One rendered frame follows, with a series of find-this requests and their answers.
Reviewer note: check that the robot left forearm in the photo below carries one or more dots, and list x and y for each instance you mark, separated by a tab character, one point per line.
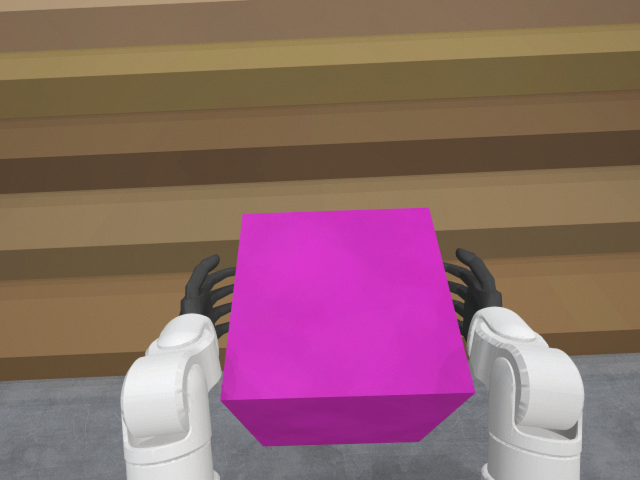
165	412

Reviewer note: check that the carton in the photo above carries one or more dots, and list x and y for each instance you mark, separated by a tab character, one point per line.
342	329

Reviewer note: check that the left robot hand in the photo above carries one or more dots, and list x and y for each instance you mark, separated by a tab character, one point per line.
199	299

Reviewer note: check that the right robot hand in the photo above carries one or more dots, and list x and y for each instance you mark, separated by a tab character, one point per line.
480	293

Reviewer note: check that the robot right forearm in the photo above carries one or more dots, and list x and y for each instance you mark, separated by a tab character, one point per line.
536	399

